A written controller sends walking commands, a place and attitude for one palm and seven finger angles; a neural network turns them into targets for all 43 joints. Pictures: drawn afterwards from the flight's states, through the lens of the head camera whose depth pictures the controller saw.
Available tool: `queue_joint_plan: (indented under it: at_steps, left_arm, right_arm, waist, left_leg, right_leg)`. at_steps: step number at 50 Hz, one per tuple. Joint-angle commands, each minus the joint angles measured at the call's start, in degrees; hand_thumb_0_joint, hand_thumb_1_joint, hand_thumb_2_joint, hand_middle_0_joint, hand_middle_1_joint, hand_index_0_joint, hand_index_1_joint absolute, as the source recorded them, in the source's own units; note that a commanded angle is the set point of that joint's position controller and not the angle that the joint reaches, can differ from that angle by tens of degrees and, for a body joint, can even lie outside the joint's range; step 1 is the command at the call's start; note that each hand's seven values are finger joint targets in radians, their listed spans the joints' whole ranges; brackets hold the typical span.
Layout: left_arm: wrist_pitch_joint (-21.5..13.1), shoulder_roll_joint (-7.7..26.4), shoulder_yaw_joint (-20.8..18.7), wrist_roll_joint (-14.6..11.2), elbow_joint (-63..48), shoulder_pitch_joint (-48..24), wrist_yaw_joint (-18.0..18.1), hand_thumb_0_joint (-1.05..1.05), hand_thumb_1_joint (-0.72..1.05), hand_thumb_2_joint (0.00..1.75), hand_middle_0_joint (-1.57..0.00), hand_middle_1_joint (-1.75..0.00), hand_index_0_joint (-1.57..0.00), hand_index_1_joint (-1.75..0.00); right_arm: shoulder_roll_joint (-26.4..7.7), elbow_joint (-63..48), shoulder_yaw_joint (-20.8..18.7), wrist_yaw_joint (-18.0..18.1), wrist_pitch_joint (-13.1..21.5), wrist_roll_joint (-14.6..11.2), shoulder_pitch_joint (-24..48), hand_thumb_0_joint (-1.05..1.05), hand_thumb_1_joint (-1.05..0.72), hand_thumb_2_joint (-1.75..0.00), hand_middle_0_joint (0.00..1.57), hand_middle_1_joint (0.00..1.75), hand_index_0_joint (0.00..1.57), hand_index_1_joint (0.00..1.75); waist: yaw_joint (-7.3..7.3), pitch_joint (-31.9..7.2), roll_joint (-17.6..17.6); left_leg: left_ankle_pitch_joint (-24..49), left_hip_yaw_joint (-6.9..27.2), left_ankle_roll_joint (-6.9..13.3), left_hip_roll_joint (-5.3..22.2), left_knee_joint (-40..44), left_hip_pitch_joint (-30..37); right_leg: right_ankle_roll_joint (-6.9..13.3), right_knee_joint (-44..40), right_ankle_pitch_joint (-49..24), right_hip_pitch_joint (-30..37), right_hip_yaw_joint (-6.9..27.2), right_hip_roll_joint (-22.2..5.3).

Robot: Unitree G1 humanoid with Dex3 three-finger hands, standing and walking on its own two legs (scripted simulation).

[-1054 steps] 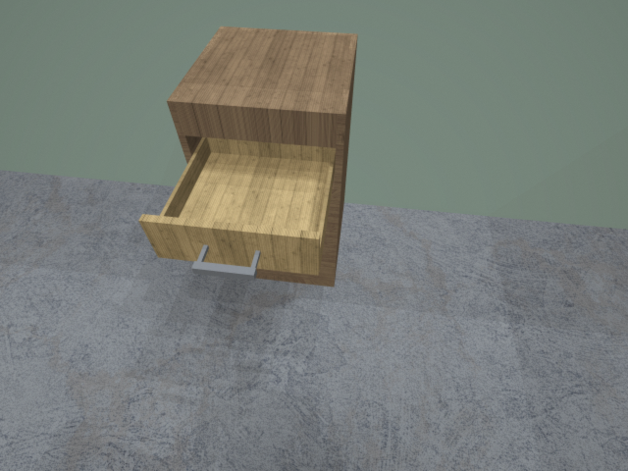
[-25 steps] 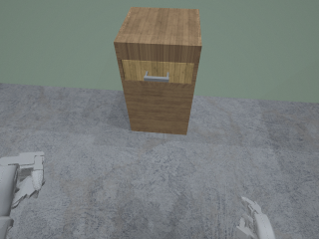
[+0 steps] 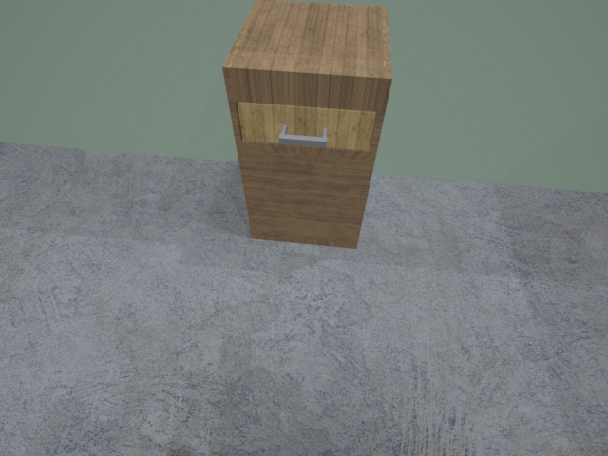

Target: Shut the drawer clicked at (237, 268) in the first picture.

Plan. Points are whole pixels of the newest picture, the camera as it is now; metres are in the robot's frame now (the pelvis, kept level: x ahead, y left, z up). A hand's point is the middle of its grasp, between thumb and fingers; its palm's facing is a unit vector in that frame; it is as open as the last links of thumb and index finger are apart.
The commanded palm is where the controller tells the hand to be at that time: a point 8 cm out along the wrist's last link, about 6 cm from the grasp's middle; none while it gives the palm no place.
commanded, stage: let the arm hang, fingers relaxed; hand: left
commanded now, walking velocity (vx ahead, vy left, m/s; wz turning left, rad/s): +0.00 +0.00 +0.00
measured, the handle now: (304, 135) +0.94 +0.06 -0.19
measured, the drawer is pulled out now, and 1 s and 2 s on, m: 0.00 0.00 0.00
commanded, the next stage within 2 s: look to check the result in 0.56 s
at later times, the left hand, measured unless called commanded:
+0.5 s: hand out of the picture +0.01 +0.16 -0.17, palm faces +0.00 -0.98 -0.20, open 7.3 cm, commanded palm none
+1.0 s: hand out of the picture +0.01 +0.15 -0.17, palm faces +0.01 -0.98 -0.19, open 7.4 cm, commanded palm none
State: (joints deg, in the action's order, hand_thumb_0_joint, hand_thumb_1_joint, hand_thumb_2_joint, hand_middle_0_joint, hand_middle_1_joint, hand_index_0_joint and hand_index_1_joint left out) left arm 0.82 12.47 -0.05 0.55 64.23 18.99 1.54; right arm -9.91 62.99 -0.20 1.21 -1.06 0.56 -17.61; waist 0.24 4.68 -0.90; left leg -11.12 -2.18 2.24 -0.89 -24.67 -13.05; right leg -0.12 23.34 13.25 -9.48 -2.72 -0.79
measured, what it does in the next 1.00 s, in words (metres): stands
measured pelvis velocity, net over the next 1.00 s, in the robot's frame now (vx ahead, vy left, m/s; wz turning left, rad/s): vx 0.01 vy -0.01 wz -0.02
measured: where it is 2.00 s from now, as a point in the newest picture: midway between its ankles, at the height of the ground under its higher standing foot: outside the picture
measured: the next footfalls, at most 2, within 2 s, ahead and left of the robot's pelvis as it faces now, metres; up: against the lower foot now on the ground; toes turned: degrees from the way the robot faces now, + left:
none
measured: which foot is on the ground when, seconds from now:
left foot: down 0.00-1.00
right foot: down 0.00-1.00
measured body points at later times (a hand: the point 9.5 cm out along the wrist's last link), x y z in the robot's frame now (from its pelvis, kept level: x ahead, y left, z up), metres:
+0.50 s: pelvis +0.00 +0.00 +0.00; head +0.02 -0.01 +0.45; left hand +0.01 +0.22 -0.16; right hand -0.02 -0.21 -0.17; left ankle +0.02 +0.09 -0.74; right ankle -0.01 -0.12 -0.74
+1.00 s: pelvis +0.01 -0.01 +0.00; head +0.03 -0.02 +0.45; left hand +0.01 +0.20 -0.16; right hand -0.01 -0.22 -0.17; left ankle +0.02 +0.09 -0.74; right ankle -0.01 -0.12 -0.74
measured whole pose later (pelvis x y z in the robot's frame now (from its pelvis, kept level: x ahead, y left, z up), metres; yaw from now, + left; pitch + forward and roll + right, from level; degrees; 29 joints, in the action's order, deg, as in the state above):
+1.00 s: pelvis +0.01 -0.01 +0.00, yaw -1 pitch -1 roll +0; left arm -0.9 6.6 0.0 0.5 65.5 16.4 2.2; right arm -7.2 65.4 -0.9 2.1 0.6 0.6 -16.1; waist -0.5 3.1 -1.2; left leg -11.5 -3.2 1.0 0.0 -22.8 -10.0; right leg 0.9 23.3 14.3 -7.8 -1.6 0.0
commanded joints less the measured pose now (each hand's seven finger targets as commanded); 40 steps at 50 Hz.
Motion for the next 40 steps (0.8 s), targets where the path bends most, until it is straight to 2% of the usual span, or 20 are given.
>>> queue_joint_plan:
  at_steps: [1,3,7,9,14,17,24,26,29,31,40]
  left_arm:
    - [-1.28,4.43,-0.81,-0.11,-1.48,1.13,0.18,0.0,0.9,0.9,-0.28,-0.39,-0.28,-0.39]
    - [-1.21,3.63,-0.8,-0.11,-0.81,1.2,0.3,0.0,0.9,0.9,-0.2,-0.3,-0.2,-0.3]
    - [-1.32,2.7,-0.76,-0.04,-0.1,1.68,0.5,0.0,0.9,0.9,-0.2,-0.3,-0.2,-0.3]
    - [-1.38,2.22,-0.81,-0.03,-0.16,1.59,0.56,0.0,0.9,0.9,-0.2,-0.3,-0.2,-0.3]
    - [-1.52,1.17,-1.02,0.05,-0.36,1.39,0.72,0.0,0.9,0.9,-0.2,-0.3,-0.2,-0.3]
    - [-1.5,1.0,-1.15,0.07,-0.3,1.29,0.72,0.0,0.9,0.9,-0.2,-0.3,-0.2,-0.3]
    - [-1.82,1.02,-1.28,-0.09,-0.76,0.98,0.64,0.0,0.9,0.9,-0.2,-0.3,-0.2,-0.3]
    - [-1.88,1.11,-1.31,-0.04,-0.84,1.23,0.72,0.0,0.9,0.9,-0.2,-0.3,-0.2,-0.3]
    - [-1.83,0.77,-1.22,-0.12,-0.57,1.26,0.71,0.0,0.9,0.9,-0.2,-0.3,-0.2,-0.3]
    - [-1.91,0.9,-1.28,-0.08,-0.62,1.49,0.78,0.0,0.9,0.9,-0.2,-0.3,-0.2,-0.3]
    - [-1.85,0.24,-1.19,-0.13,-0.05,1.59,0.79,0.0,0.9,0.9,-0.2,-0.3,-0.2,-0.3]
  right_arm:
    - [-6.04,-1.47,-1.29,0.74,1.44,-0.01,-2.34,0.0,-0.9,-0.9,0.2,0.3,0.2,0.3]
    - [-5.31,-0.72,-1.21,0.81,1.44,0.12,-2.89,0.0,-0.9,-0.9,0.2,0.3,0.2,0.3]
    - [-4.14,0.16,-1.19,0.78,1.47,0.15,-3.17,0.0,-0.9,-0.9,0.2,0.3,0.2,0.3]
    - [-3.56,0.49,-1.21,0.81,1.55,0.21,-3.49,0.0,-0.9,-0.9,0.2,0.3,0.2,0.3]
    - [-2.53,1.02,-1.25,0.82,1.66,0.32,-3.68,0.0,-0.9,-0.9,0.2,0.3,0.2,0.3]
    - [-2.07,1.09,-1.3,0.83,1.63,0.35,-3.66,0.0,-0.9,-0.9,0.2,0.3,0.2,0.3]
    - [-2.15,1.06,-1.41,0.99,1.93,0.3,-3.95,0.0,-0.9,-0.9,0.2,0.3,0.2,0.3]
    - [-2.38,0.96,-1.53,1.0,1.93,0.18,-4.2,0.0,-0.9,-0.9,0.2,0.3,0.2,0.3]
    - [-2.2,1.33,-1.43,1.07,1.91,0.26,-3.84,0.0,-0.9,-0.9,0.2,0.3,0.2,0.3]
    - [-2.3,1.22,-1.46,1.1,1.95,0.15,-3.98,0.0,-0.9,-0.9,0.2,0.3,0.2,0.3]
    - [-2.05,1.69,-1.3,1.27,1.95,0.2,-3.89,0.0,-0.9,-0.9,0.2,0.3,0.2,0.3]
  waist:
    - [-0.43,-2.2,0.26]
    - [-0.59,-0.81,0.77]
    - [-0.47,-0.02,2.22]
    - [-0.6,0.57,0.84]
    - [-0.62,1.76,1.18]
    - [-0.51,2.4,0.04]
    - [-0.63,0.14,0.58]
    - [-0.61,-0.26,1.97]
    - [-0.68,0.07,0.06]
    - [-0.6,-0.29,0.28]
    - [-0.78,0.27,0.46]
  left_leg:
    - [1.91,7.2,1.09,6.94,6.33,2.79]
    - [0.2,7.24,1.02,6.9,7.13,2.28]
    - [0.12,6.54,0.87,6.5,7.03,2.19]
    - [-0.11,6.34,0.79,6.43,7.28,2.03]
    - [0.29,6.08,0.63,6.16,7.22,1.54]
    - [-0.01,5.72,0.48,6.05,7.13,0.99]
    - [3.54,5.47,0.46,6.07,6.05,2.68]
    - [4.51,5.47,0.49,6.18,5.78,3.1]
    - [4.61,5.19,0.43,6.24,5.82,3.66]
    - [6.18,5.08,0.43,6.3,5.47,3.83]
    - [5.2,5.03,0.33,6.46,5.91,4.41]
  right_leg:
    - [2.75,-4.65,0.17,-2.38,4.62,-4.37]
    - [2.68,-4.73,1.35,-3.09,4.71,-4.27]
    - [2.54,-4.87,1.22,-3.57,4.83,-4.36]
    - [2.54,-4.87,1.22,-3.94,5.11,-4.3]
    - [2.5,-4.89,0.91,-4.46,5.32,-4.24]
    - [2.46,-5.09,1.1,-4.48,5.28,-4.27]
    - [2.6,-4.95,-1.52,-3.21,5.51,-4.4]
    - [2.61,-4.98,-1.87,-2.94,5.42,-4.41]
    - [2.6,-5.03,-2.02,-3.32,5.49,-4.46]
    - [2.6,-4.98,-3.22,-2.8,5.49,-4.48]
    - [2.61,-5.3,-2.61,-3.16,5.75,-4.25]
